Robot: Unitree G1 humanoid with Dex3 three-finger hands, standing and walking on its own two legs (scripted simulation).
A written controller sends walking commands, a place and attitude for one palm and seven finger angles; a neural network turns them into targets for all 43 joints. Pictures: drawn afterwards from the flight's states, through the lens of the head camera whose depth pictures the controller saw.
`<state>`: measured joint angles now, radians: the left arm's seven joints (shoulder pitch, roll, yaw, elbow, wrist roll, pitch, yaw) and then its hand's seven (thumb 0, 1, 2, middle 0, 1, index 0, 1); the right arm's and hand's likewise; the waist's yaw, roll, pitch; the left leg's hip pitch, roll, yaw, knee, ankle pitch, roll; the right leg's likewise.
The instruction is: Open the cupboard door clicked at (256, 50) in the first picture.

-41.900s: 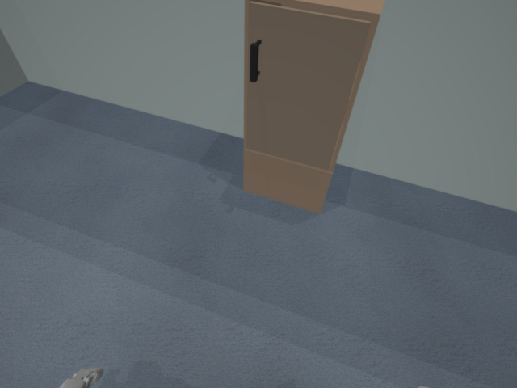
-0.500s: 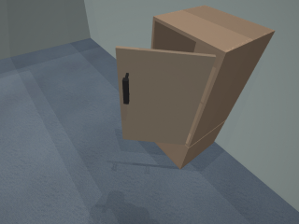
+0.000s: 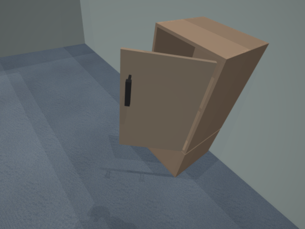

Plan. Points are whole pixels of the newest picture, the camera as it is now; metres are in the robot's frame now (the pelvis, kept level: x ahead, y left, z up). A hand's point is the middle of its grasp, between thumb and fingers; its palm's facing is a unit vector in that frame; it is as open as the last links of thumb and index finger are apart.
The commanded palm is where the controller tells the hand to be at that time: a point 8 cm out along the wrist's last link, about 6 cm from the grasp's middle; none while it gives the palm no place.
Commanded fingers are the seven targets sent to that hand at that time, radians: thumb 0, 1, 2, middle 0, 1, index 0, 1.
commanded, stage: shuffle to correct the standing spot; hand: left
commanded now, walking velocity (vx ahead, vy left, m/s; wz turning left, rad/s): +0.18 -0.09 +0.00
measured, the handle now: (128, 90) +0.67 +0.12 -0.01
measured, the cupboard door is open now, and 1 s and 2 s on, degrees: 47 47 47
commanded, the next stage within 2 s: come to a stop and stand still in 0.56 s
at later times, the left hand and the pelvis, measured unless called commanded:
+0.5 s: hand out of the picture +0.14 +0.11 -0.14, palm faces -0.11 -0.99 -0.13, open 7.4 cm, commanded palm none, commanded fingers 0.00 0.90 0.90 -0.20 -0.30 -0.20 -0.30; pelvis +0.03 -0.05 +0.03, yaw -2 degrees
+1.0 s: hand out of the picture +0.11 +0.09 -0.17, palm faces +0.05 -0.98 -0.18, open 7.3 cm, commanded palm none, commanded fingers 0.00 0.90 0.90 -0.20 -0.30 -0.20 -0.30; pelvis +0.11 -0.08 +0.01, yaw -2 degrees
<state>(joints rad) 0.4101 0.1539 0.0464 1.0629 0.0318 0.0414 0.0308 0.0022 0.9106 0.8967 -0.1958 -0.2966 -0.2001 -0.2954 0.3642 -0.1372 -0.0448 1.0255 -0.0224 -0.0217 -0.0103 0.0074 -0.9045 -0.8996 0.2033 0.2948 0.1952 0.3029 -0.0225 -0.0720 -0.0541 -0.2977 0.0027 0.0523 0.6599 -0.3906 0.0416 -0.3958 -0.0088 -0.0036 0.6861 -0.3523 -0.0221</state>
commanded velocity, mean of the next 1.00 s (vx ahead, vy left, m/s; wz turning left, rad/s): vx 0.05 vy -0.01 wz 0.00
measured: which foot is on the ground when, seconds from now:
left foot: down 0.00-0.54, up 0.56-0.88, down 0.90-1.00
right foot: up 0.00-0.52, down 0.54-1.00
